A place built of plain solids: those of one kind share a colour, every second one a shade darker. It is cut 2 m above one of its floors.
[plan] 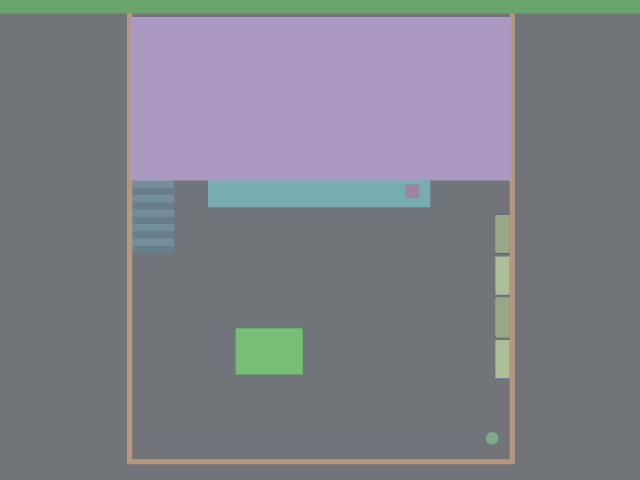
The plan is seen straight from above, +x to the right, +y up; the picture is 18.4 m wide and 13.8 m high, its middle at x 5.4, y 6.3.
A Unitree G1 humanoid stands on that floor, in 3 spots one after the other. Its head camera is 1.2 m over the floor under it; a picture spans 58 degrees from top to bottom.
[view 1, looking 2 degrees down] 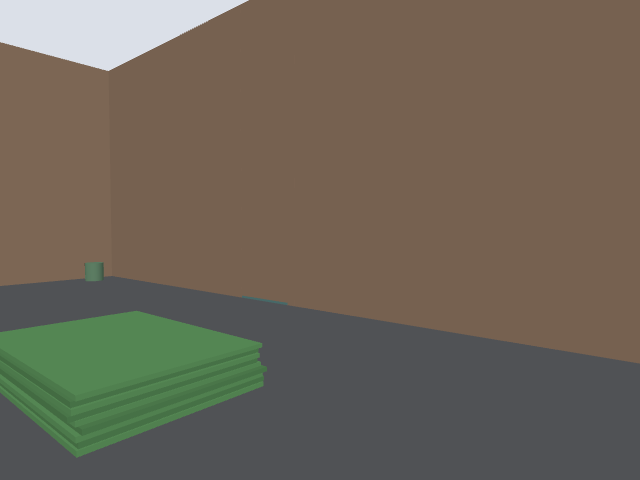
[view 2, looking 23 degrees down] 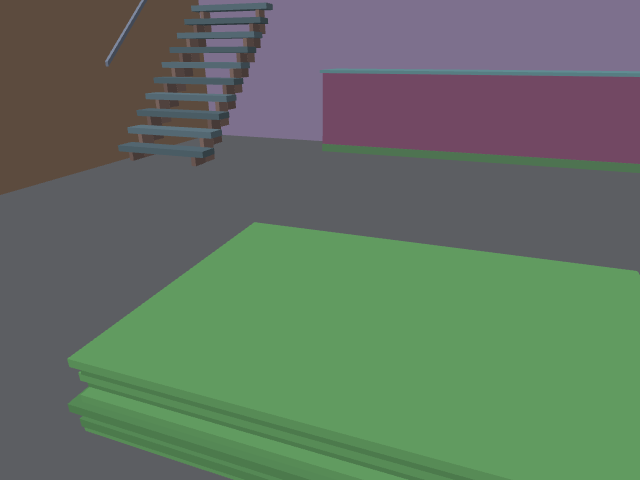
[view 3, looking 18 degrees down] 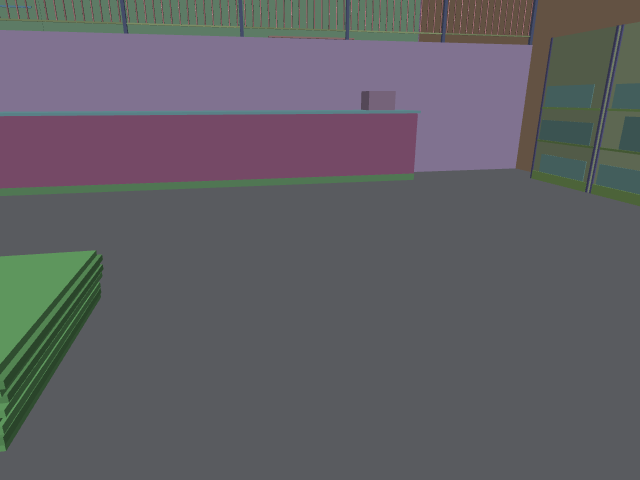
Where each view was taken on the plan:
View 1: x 0.60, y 4.62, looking -50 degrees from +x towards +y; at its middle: wall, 6.04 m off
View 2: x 4.11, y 1.65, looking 109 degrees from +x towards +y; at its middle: rug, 2.26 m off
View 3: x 5.71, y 1.00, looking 78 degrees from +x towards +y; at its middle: ground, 3.88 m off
